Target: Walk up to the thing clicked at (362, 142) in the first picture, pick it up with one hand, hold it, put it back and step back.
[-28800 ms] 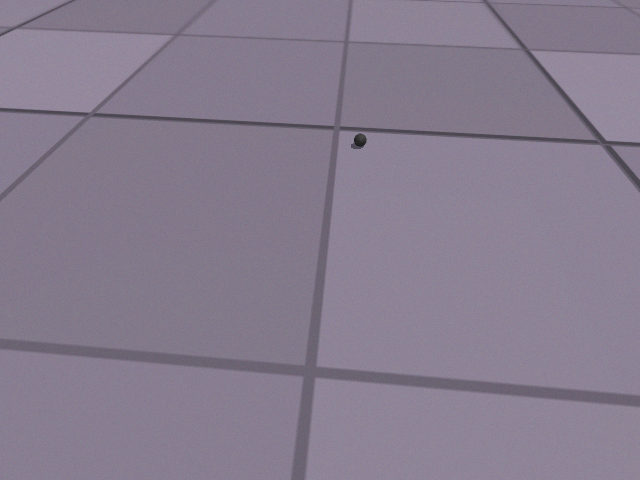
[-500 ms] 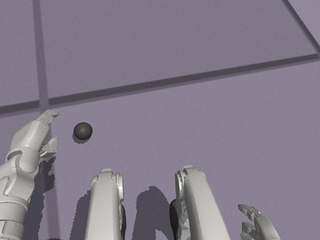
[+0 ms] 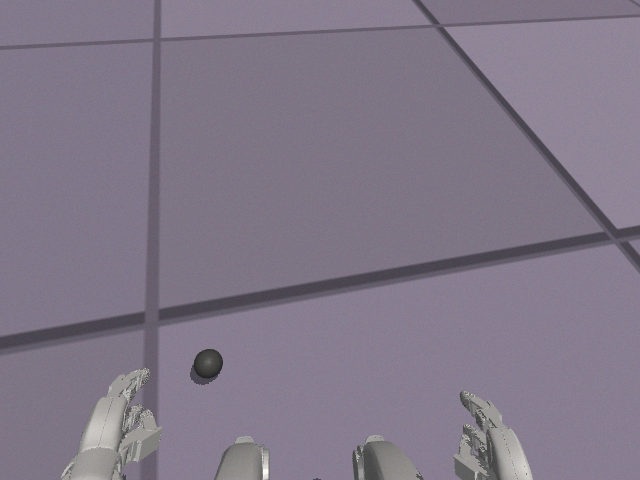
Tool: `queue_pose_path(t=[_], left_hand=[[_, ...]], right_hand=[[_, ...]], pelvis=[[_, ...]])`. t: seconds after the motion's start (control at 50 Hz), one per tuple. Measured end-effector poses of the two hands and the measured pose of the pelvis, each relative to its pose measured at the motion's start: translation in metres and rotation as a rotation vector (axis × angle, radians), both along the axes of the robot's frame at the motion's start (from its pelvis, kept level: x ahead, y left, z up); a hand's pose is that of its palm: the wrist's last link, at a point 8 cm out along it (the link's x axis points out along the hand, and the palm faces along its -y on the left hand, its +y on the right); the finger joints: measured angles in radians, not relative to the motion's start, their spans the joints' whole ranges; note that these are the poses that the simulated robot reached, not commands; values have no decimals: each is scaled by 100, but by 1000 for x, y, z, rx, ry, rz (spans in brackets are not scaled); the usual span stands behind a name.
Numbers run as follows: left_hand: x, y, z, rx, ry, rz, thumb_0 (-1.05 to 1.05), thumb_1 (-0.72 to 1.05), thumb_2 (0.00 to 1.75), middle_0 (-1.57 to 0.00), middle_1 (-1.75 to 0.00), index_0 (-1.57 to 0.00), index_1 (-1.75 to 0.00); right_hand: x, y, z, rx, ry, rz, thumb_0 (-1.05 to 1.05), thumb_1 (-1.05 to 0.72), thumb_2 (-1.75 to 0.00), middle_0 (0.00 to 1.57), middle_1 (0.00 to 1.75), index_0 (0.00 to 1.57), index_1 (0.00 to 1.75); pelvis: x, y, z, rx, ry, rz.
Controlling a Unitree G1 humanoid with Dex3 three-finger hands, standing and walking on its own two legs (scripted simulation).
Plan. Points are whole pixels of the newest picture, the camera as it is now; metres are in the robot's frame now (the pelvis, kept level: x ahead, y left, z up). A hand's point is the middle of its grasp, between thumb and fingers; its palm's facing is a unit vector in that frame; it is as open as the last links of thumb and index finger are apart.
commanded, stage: home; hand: left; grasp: from above
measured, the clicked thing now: (208, 363) +0.50 +0.25 -0.61
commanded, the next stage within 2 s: none
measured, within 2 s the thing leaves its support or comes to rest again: neither
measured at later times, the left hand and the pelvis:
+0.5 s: hand (136, 459) +0.19 +0.18 +0.02, palm faces +0.09 -0.98 -0.19, open 7.3 cm; pelvis +0.04 +0.00 +0.07, yaw +2 degrees
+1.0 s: hand (137, 461) +0.19 +0.18 +0.02, palm faces +0.08 -0.98 -0.19, open 7.3 cm; pelvis +0.03 +0.00 +0.07, yaw +1 degrees
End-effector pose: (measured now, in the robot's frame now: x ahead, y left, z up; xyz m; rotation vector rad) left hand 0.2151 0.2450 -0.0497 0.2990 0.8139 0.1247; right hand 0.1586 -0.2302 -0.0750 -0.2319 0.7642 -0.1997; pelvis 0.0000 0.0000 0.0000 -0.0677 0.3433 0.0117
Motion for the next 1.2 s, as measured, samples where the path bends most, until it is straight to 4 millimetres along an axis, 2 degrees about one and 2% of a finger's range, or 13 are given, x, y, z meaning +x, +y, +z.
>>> queue_pose_path(t=[0.1, 0.2, 0.26, 0.34, 0.46, 0.56, 0.94, 1.2], left_hand=[[-11, -6, 38, -72, 12, 67, 1, 90, 90, -21, -30, -21, -30], [-22, -11, 73, -111, 3, 90, 1, 91, 90, -20, -30, -21, -30], [-27, -13, 88, -117, -8, 89, 1, 91, 90, -20, -30, -21, -30], [-34, -13, 100, -116, -15, 88, 1, 91, 90, -20, -30, -21, -30], [-42, -13, 100, -122, -9, 92, 1, 91, 90, -20, -30, -21, -30], [-44, -14, 96, -130, -2, 94, 1, 91, 90, -20, -30, -21, -30], [-46, -15, 98, -120, -7, 82, 1, 91, 90, -20, -30, -21, -30], [-43, -16, 98, -127, -13, 75, 1, 91, 90, -20, -30, -21, -30]], right_hand=[[-5, -4, 33, -23, -11, -39, 1, -90, -90, 20, 30, 21, 30], [-1, -9, 60, -43, -54, -66, 1, -90, -90, 20, 30, 20, 30], [6, -10, 73, -50, -92, -67, 1, -90, -90, 20, 30, 20, 30], [20, -9, 84, -52, -144, -52, 1, -91, -90, 20, 30, 20, 30], [39, -4, 95, -51, -210, -5, 1, -90, -90, 20, 30, 20, 30], [44, -2, 98, -53, -231, 27, 1, -90, -90, 20, 30, 21, 30], [22, -6, 86, -52, -171, 6, 1, -90, -90, 20, 30, 21, 30], [25, -6, 90, -60, -188, 3, 1, -90, -90, 20, 30, 21, 30]], pelvis=[[17, 0, 31, 5, -52, 7], [31, 0, 54, 9, -97, 12], [37, 1, 62, 11, -118, 14], [41, 1, 68, 16, -141, 17], [41, 0, 71, 21, -165, 23], [37, -2, 70, 23, -174, 26], [33, -2, 70, 24, -178, 20], [34, -1, 70, 23, -181, 18]])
